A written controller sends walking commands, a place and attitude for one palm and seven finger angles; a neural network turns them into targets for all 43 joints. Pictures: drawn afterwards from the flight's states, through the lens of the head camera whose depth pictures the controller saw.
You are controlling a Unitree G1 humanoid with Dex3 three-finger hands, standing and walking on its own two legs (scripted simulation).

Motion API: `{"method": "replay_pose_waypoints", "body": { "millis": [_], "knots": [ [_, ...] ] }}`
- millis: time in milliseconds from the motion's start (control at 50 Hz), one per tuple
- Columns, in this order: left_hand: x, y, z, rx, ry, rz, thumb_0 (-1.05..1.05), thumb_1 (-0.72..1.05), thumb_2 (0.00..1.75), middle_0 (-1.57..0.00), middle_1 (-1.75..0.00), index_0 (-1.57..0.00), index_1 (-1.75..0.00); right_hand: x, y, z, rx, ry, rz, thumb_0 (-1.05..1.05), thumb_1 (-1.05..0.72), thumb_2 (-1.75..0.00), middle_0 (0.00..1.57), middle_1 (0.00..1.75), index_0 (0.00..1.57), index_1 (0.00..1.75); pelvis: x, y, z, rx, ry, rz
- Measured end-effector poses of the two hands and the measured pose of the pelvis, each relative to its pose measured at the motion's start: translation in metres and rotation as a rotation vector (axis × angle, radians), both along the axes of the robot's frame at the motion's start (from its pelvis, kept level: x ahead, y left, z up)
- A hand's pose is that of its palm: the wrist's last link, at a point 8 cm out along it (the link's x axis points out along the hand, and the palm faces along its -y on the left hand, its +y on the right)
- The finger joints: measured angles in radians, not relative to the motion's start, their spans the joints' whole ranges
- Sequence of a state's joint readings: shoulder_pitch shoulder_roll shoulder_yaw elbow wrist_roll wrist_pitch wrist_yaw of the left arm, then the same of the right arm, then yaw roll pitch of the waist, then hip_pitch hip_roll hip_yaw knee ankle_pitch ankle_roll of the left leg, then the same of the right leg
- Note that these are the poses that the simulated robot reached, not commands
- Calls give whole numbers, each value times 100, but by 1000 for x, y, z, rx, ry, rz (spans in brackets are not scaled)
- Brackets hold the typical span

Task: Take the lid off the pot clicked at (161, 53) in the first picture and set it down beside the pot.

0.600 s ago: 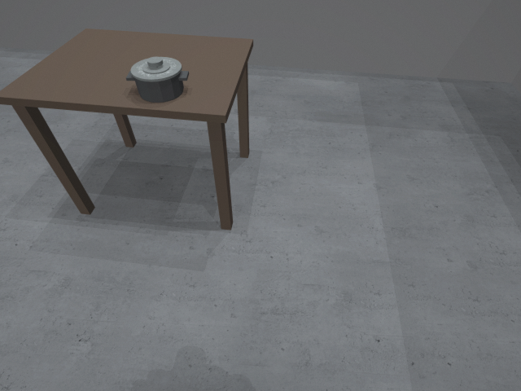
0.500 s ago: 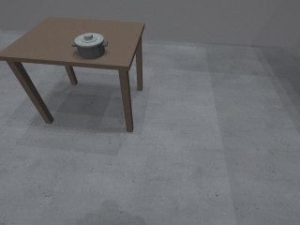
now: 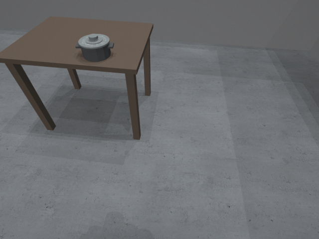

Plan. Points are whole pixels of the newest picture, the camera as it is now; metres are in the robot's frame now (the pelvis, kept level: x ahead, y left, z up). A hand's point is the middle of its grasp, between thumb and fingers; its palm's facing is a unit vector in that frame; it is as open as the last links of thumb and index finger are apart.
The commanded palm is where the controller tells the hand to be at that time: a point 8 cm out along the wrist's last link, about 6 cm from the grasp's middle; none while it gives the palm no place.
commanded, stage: look at it before walking up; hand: left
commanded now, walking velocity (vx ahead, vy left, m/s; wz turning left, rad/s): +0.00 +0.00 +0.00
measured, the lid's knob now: (93, 36) +1.08 +0.42 +0.00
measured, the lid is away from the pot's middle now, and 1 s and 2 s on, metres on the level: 0.00 0.00 0.00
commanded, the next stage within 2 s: walk to a spot facing it in 0.04 s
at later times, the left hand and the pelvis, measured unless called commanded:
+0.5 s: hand out of the picture +0.04 +0.24 -0.19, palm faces +0.13 -0.96 -0.25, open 7.4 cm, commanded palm none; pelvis -0.01 +0.02 -0.02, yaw +10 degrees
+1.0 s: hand out of the picture +0.00 +0.27 -0.16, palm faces +0.38 -0.90 -0.23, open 7.4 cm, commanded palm none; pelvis +0.00 +0.05 +0.00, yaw +24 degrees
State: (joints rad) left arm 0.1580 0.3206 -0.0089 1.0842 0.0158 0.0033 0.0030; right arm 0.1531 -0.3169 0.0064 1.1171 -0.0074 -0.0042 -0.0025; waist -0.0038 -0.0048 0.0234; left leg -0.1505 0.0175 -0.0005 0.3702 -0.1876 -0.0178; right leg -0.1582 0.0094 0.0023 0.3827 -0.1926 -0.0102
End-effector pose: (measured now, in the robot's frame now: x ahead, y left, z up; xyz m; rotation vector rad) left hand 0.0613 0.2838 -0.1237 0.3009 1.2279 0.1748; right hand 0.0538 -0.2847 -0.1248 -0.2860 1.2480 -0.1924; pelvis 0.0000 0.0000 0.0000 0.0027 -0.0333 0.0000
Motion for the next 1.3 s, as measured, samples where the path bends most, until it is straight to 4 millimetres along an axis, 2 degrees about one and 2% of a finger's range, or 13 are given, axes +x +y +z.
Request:
{"method": "replay_pose_waypoints", "body": {
  "millis": [240, 340, 460, 560, 600, 720, 840, 920, 1000, 1080, 1160, 1220, 1300],
  "knots": [
    [1, 2, 0, 8, 1, 13, 0, 91, 90, -20, -30, -20, -30, 8, 3, -2, 4, -6, 9, 1, -91, -90, 20, 30, 20, 30, 2, 1, -1, 1, 7, 12],
    [-5, -5, -6, -5, -10, 54, 0, 91, 90, -20, -30, -20, -30, 8, 16, -11, 30, 21, 31, 1, -91, -90, 20, 30, 20, 30, -2, 2, -6, -3, 16, 48],
    [-29, -7, -23, -52, -33, 130, 0, 91, 90, -20, -30, -20, -30, 7, 42, -18, 46, 64, 74, 1, -91, -90, 20, 30, 20, 30, -9, 13, -14, -21, 6, 135],
    [-57, 8, -47, -102, -28, 214, 0, 90, 90, -20, -30, -20, -30, 11, 71, -20, 34, 52, 132, 1, -91, -90, 20, 30, 20, 30, -16, 33, -27, -24, 7, 215],
    [-68, 15, -51, -111, -5, 246, 0, 91, 90, -20, -30, -20, -30, 10, 81, -18, 31, 48, 149, 1, -91, -90, 20, 30, 20, 30, -20, 40, -27, -20, 11, 223],
    [-92, 27, -34, -121, 19, 311, 0, 91, 90, -20, -30, -20, -30, 4, 102, -3, 31, 60, 182, 1, -91, -90, 20, 30, 21, 30, -25, 52, -9, -43, 36, 267],
    [-105, 34, -22, -113, 6, 360, 0, 91, 90, -20, -30, -19, -30, 12, 109, 4, 42, 47, 210, 1, -90, -90, 20, 30, 21, 30, -19, 56, -1, -51, 53, 320],
    [-101, 34, -15, -100, -21, 387, 1, 91, 90, -20, -30, -19, -30, 18, 106, 2, 48, 53, 230, 1, -90, -90, 20, 30, 21, 30, -10, 54, 1, -48, 58, 367],
    [-83, 31, -7, -83, -74, 412, 1, 91, 90, -20, -30, -19, -30, 27, 96, -2, 53, 86, 259, 1, -90, -90, 20, 30, 21, 30, 2, 47, 1, -40, 61, 419],
    [-59, 23, 3, -59, -134, 432, 1, 91, 90, -20, -30, -19, -30, 44, 83, -10, 59, 125, 294, 1, -90, -90, 20, 30, 21, 30, 19, 36, -1, -27, 62, 468],
    [-41, 10, 6, -18, -197, 465, 0, 91, 90, -20, -30, -19, -30, 80, 70, -27, 70, 149, 345, 1, -90, -90, 20, 30, 21, 30, 43, 22, -11, -8, 62, 516],
    [-47, -6, 8, 5, -203, 539, 0, 91, 90, -20, -30, -20, -30, 121, 71, -32, 72, 147, 420, 1, -91, -90, 20, 30, 20, 30, 60, 15, -12, -7, 48, 573],
    [-73, -32, 14, -5, -129, 651, 0, 91, 90, -20, -30, -20, -30, 190, 92, -19, 101, 78, 521, 1, -91, -90, 20, 30, 20, 30, 86, 18, 1, 25, 46, 630]
  ]
}}
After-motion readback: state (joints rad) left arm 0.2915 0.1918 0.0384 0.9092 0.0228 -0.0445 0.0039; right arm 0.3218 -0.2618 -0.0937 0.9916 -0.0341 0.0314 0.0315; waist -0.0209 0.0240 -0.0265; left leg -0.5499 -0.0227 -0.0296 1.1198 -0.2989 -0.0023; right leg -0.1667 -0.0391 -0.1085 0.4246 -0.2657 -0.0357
